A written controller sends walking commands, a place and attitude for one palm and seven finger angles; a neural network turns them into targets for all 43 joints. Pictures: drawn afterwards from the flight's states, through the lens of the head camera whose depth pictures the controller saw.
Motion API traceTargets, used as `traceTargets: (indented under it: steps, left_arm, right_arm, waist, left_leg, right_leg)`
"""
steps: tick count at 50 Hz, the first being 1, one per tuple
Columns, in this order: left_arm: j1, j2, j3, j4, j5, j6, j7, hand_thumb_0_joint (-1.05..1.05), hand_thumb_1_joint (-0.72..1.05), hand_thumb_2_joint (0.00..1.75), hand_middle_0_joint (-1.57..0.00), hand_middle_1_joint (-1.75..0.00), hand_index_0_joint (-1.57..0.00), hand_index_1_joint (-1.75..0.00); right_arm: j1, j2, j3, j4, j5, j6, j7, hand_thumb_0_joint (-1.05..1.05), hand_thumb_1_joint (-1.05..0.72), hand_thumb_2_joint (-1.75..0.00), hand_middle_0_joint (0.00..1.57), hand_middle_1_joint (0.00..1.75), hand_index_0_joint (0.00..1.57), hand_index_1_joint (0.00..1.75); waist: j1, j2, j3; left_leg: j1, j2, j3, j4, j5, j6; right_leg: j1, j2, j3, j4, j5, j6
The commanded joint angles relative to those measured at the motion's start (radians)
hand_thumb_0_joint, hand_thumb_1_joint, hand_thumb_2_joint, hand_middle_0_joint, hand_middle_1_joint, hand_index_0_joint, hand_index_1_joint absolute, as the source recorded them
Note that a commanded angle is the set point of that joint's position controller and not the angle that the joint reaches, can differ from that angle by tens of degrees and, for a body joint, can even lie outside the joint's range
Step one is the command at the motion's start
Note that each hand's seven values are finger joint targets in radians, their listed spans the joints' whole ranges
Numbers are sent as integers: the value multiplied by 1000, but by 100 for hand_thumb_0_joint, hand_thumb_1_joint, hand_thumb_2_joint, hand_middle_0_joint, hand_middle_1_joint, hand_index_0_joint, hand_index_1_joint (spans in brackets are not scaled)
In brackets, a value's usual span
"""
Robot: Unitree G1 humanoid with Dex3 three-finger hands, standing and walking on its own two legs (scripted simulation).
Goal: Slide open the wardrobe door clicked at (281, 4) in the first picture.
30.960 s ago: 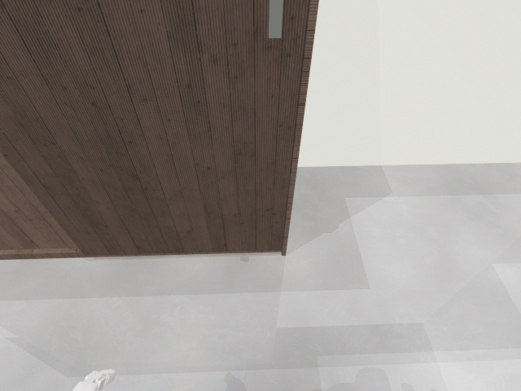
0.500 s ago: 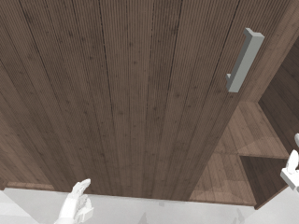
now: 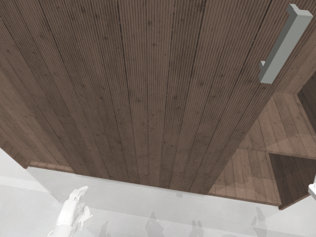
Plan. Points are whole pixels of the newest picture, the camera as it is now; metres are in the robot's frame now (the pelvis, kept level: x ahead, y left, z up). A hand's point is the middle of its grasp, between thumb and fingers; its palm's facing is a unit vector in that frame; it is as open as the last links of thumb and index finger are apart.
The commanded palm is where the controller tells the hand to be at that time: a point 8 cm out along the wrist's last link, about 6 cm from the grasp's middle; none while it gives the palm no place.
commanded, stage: step back with the hand held close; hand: right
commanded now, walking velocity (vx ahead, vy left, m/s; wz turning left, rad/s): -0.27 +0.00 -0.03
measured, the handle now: (278, 45) +0.45 -0.23 +0.27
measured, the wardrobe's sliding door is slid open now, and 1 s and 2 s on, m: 0.45 0.45 0.45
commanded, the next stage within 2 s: stop stepping back and stand still in 0.98 s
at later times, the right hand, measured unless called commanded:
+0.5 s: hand out of the picture +0.14 -0.29 +0.15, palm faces +0.47 +0.78 -0.41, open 7.4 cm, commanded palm +0.06 -0.33 +0.17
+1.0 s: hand out of the picture +0.08 -0.29 +0.17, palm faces +0.41 +0.80 -0.43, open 7.4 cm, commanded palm +0.02 -0.33 +0.17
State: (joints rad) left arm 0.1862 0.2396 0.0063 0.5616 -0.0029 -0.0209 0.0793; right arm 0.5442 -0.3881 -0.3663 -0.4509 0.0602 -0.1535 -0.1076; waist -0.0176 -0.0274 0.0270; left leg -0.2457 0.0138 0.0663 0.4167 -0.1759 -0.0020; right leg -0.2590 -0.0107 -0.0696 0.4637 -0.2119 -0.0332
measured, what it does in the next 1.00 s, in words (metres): walks backwards: right foot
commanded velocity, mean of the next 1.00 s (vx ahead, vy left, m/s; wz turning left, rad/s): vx -0.35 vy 0.00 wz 0.03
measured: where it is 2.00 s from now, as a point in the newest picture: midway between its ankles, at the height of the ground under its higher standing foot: outside the picture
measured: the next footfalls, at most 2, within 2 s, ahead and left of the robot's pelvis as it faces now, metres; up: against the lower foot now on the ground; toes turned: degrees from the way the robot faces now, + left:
right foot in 1.00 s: -0.05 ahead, -0.09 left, +0.00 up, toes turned +0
left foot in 1.42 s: -0.25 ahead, +0.07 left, +0.00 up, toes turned +3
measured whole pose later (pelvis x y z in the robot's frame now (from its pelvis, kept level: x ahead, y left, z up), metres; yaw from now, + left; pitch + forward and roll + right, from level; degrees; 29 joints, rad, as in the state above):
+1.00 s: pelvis -0.11 -0.02 -0.01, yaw -2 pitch +4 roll +4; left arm 0.21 0.21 0.02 0.59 0.02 -0.08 0.08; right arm 0.53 -0.47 -0.44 -0.56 0.03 -0.30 -0.12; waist 0.00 0.04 -0.05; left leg -0.33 -0.08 -0.08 0.49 -0.22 -0.02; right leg -0.39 0.02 0.03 0.61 -0.28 -0.02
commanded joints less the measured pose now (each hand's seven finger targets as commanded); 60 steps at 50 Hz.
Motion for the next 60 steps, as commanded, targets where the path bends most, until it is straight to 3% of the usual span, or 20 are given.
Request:
traceTargets:
  steps: [1,7,11,17,19,24,27,30,34,37,40,43,45,48,49,50,52,53,57,60]
  left_arm:
    - [-98,110,38,-181,-6,-48,13,0,90,90,-20,-30,-20,-30]
    - [-85,126,42,-179,-2,-73,18,0,90,90,-20,-30,-20,-30]
    - [-67,125,42,-172,-6,-91,13,0,90,90,-20,-30,-20,-30]
    - [-43,128,43,-151,10,-122,9,0,90,90,-20,-30,-20,-30]
    - [-42,117,35,-147,9,-129,8,0,90,90,-20,-30,-20,-30]
    - [-60,123,42,-161,13,-152,13,0,90,90,-20,-30,-20,-30]
    - [-60,129,54,-163,20,-163,5,0,90,90,-20,-30,-20,-30]
    - [-44,124,52,-129,22,-175,-2,0,90,90,-20,-30,-20,-30]
    - [-48,111,55,-89,19,-188,-3,0,90,90,-20,-30,-20,-30]
    - [-48,102,66,-85,15,-176,-2,0,90,90,-20,-30,-20,-30]
    - [-69,87,64,-116,11,-149,-5,0,90,90,-20,-30,-20,-30]
    - [-67,65,64,-100,10,-126,-7,0,90,90,-20,-30,-20,-30]
    - [-85,51,55,-94,21,-108,-7,0,90,90,-20,-30,-20,-30]
    - [-74,67,33,-93,18,-98,3,0,90,90,-20,-30,-20,-30]
    - [-79,114,42,-99,11,-102,13,0,90,90,-20,-30,-20,-30]
    - [-72,114,53,-105,13,-114,16,0,90,90,-20,-30,-20,-30]
    - [-34,85,60,-97,19,-150,4,0,90,90,-20,-30,-20,-30]
    - [-32,99,68,-103,28,-162,-3,0,90,90,-20,-30,-20,-30]
    - [12,103,78,-94,7,-206,-32,0,90,90,-20,-30,-20,-30]
    - [-22,97,60,-95,9,-212,-24,0,90,90,-20,-30,-20,-30]
  right_arm:
    - [-25,-221,-191,-257,5,-85,-41,0,-90,-90,20,30,20,30]
    - [-31,-195,-190,-230,-10,-101,-41,0,-90,-90,20,30,20,30]
    - [-79,-164,-160,-213,-26,-113,-40,0,-90,-90,20,30,20,30]
    - [-166,-205,-165,-272,-41,-141,-51,0,-90,-90,20,30,20,30]
    - [-170,-190,-148,-269,-39,-148,-56,0,-90,-90,20,30,20,30]
    - [-116,-212,-213,-304,-54,-179,-51,0,-90,-90,20,30,20,30]
    - [-56,-218,-245,-260,-59,-188,-34,0,-90,-90,20,30,20,30]
    - [-76,-175,-205,-252,-50,-204,-17,0,-90,-90,20,30,20,30]
    - [-122,-186,-169,-275,-22,-216,-17,0,-90,-90,20,30,20,30]
    - [-136,-207,-166,-309,-17,-207,-25,0,-90,-90,20,30,20,30]
    - [-93,-240,-191,-317,-10,-201,-27,0,-90,-90,20,30,20,30]
    - [-55,-270,-216,-299,-8,-201,-42,0,-90,-90,20,30,20,30]
    - [-44,-256,-213,-262,-15,-185,-47,0,-90,-90,20,30,20,30]
    - [-77,-240,-195,-200,-14,-173,-37,0,-90,-90,20,30,20,30]
    - [-96,-232,-190,-209,-11,-180,-34,0,-90,-90,20,30,20,30]
    - [-127,-245,-198,-229,-22,-190,-33,0,-90,-90,20,30,20,30]
    - [-63,-236,-202,-165,-1,-202,-27,0,-90,-90,20,30,20,30]
    - [-59,-241,-200,-251,8,-198,-17,0,-90,-90,20,30,20,30]
    - [-29,-199,-154,-431,-2,-179,-21,0,-90,-90,20,30,20,30]
    - [5,-202,-159,-415,-4,-126,-37,0,-90,-90,20,30,20,30]
  waist:
    - [-14,-15,-190]
    - [-16,-89,-152]
    - [-6,-35,-98]
    - [11,9,-62]
    - [14,-10,-57]
    - [-11,-205,-154]
    - [-14,-187,-142]
    - [-6,-118,-97]
    - [1,-52,-227]
    - [9,-14,-324]
    - [16,41,-259]
    - [15,134,-165]
    - [9,148,-105]
    - [34,33,-14]
    - [26,-140,-26]
    - [15,-236,-96]
    - [0,-189,-212]
    - [-5,-211,-292]
    - [-6,-117,-352]
    - [12,-147,-271]
  left_leg:
    - [140,42,-81,17,213,-9]
    - [236,9,-87,118,145,-12]
    - [207,25,-128,96,16,-6]
    - [-41,73,-188,-81,-296,27]
    - [-75,52,-157,-67,-287,20]
    - [267,-76,-81,296,52,-15]
    - [321,-100,-109,356,3,-20]
    - [214,-99,-109,242,-17,-10]
    - [11,-36,-178,84,175,9]
    - [-52,-14,-196,55,253,-14]
    - [-120,41,-258,-47,117,3]
    - [-349,212,-387,-227,-167,120]
    - [-358,253,-382,-222,-101,164]
    - [-215,77,-215,-24,114,54]
    - [-130,-60,-138,141,75,0]
    - [-51,-105,-108,309,-45,-7]
    - [-159,-106,-140,445,-281,12]
    - [-124,-103,-156,552,-352,4]
    - [-197,-76,-107,432,-235,-13]
    - [-110,-86,-58,336,-285,-14]
  right_leg:
    - [-42,-64,119,-76,184,-14]
    - [-255,-105,167,-149,-75,-46]
    - [-363,-103,174,-136,-314,-56]
    - [-225,-46,158,-23,-338,-30]
    - [-194,-51,176,-52,-319,-26]
    - [-426,-195,332,-259,-384,-90]
    - [-524,-227,342,-250,-456,-120]
    - [-414,-214,323,-190,-347,-107]
    - [-31,-145,223,-33,129,-38]
    - [130,-107,146,30,257,-8]
    - [74,-46,102,81,28,9]
    - [96,45,77,363,-128,54]
    - [7,37,109,492,-162,52]
    - [-35,0,131,-31,11,41]
    - [-99,-100,260,-194,231,7]
    - [-140,-231,370,-194,422,-31]
    - [45,-290,362,-139,708,-69]
    - [53,-311,398,-158,613,-38]
    - [283,-251,292,-109,485,-85]
    - [159,-218,319,-278,-79,-49]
